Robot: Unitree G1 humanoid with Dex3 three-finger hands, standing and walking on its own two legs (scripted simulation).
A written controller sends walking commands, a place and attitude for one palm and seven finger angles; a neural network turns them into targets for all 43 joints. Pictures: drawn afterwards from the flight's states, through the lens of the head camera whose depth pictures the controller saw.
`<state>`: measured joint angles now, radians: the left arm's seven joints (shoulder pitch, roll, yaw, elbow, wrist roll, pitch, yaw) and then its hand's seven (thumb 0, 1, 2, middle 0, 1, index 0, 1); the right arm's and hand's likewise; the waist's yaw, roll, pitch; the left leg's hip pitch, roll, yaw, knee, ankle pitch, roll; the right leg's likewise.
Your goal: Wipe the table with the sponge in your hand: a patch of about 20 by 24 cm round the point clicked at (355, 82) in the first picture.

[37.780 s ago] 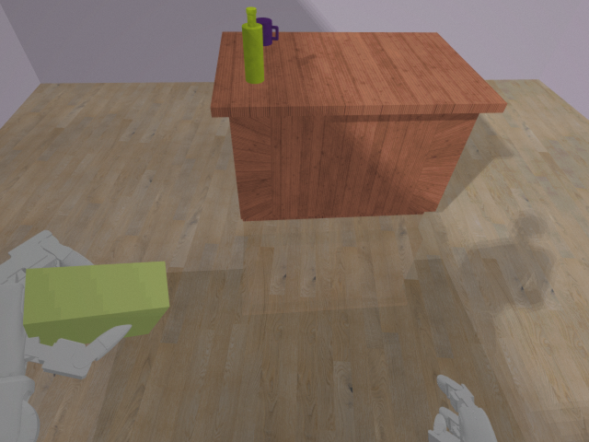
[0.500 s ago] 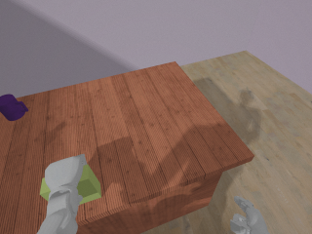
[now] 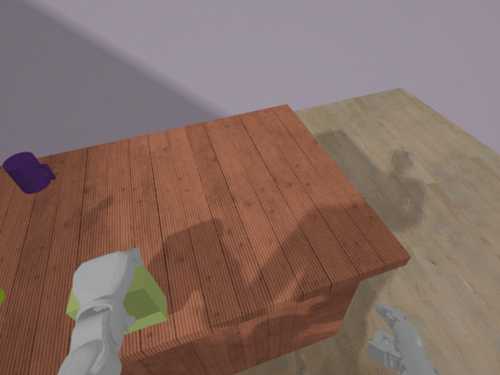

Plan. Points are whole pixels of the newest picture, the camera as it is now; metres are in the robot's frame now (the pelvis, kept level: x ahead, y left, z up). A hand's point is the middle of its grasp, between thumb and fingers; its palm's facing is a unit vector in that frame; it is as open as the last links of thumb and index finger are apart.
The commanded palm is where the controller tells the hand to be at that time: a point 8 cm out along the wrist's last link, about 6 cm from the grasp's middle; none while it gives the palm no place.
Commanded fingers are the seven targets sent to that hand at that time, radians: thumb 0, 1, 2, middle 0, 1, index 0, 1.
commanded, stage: lift the sponge slowly off the table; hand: left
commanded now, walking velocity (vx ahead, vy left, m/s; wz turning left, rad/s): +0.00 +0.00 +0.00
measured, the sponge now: (126, 309) +0.22 +0.27 -0.04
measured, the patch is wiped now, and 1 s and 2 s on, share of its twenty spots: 1.00 1.00 1.00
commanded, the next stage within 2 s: bring the sponge back beside the body in 1.28 s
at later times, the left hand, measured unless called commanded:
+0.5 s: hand (113, 284) +0.23 +0.27 +0.03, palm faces -0.05 -0.13 -0.99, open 9.0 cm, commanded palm +0.21 +0.25 +0.10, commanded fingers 0.00 0.10 1.30 -1.20 -1.60 -1.20 -1.60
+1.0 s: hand (111, 273) +0.23 +0.26 +0.07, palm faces +0.00 -0.14 -0.99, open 9.0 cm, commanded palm +0.21 +0.25 +0.14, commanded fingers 0.00 0.10 1.30 -1.20 -1.60 -1.20 -1.60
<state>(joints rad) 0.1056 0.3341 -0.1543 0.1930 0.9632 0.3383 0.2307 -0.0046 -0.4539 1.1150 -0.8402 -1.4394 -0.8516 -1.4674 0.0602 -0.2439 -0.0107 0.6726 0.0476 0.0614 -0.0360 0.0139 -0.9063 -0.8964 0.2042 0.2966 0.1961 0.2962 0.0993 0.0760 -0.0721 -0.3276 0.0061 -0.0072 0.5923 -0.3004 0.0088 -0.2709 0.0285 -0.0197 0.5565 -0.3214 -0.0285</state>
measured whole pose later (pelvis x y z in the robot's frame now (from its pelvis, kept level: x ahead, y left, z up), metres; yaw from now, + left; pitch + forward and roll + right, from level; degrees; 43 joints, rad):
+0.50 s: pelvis -0.01 -0.01 +0.01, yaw +0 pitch -1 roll +0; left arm 0.07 0.36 -0.16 0.13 0.94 0.39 0.14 -0.01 -0.46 1.11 -0.84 -1.43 -0.85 -1.46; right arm 0.02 -0.25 0.01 0.69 0.05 0.06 -0.05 0.01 -0.91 -0.90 0.20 0.30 0.20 0.30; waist 0.12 0.09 -0.04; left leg -0.22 0.01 -0.01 0.50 -0.25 0.00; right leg -0.17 0.03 -0.02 0.47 -0.28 -0.04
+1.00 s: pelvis -0.01 -0.01 +0.01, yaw +0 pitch -3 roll +0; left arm 0.06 0.38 -0.18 0.01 0.93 0.43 0.07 -0.01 -0.46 1.11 -0.84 -1.43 -0.85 -1.46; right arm -0.01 -0.26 0.03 0.70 0.05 0.06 -0.04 0.02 -0.91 -0.90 0.20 0.30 0.20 0.30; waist 0.13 0.10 -0.02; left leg -0.15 0.00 -0.01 0.43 -0.22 0.00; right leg -0.10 0.03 -0.02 0.41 -0.25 -0.04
